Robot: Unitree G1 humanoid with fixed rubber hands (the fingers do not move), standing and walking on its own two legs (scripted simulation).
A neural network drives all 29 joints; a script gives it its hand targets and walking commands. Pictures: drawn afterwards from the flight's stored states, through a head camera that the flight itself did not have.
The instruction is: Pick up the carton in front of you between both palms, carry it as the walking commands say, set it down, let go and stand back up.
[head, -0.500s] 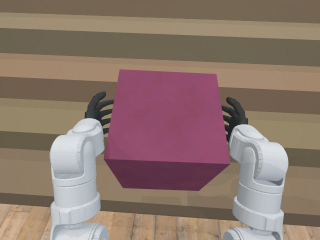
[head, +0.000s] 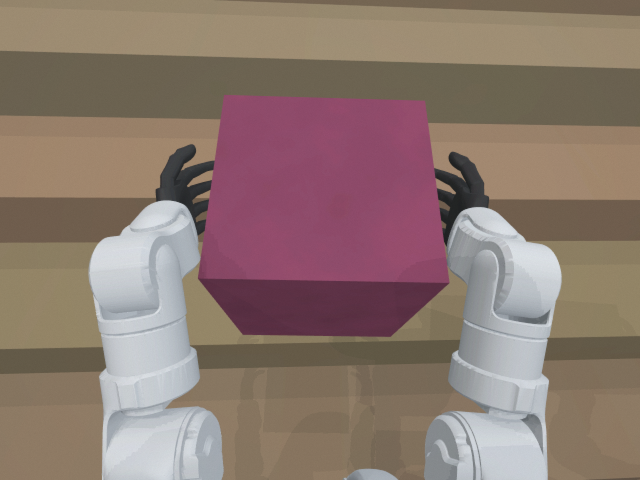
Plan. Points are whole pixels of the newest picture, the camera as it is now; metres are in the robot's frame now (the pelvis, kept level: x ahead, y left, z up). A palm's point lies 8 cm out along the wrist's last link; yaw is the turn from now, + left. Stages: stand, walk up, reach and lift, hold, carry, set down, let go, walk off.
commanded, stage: carry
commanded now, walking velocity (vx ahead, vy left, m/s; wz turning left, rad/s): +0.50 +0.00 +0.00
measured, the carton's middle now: (320, 235) +0.39 -0.02 +0.08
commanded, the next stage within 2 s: none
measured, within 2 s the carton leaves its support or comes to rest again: neither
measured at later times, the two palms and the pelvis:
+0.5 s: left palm out of the picture +0.61 +0.21 +0.31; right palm out of the picture +0.67 -0.08 +0.31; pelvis +0.29 -0.02 +0.18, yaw +4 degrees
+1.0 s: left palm out of the picture +0.94 +0.16 +0.55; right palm out of the picture +0.91 -0.14 +0.56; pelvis +0.56 +0.05 +0.36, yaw +0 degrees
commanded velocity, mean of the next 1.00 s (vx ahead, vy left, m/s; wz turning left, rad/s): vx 0.50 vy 0.00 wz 0.00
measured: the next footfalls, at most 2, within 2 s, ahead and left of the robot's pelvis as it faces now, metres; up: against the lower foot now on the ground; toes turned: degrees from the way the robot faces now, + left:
right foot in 0.26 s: +0.33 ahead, -0.08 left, +0.18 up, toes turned -1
left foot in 0.70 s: +0.62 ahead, +0.14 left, +0.36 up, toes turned +9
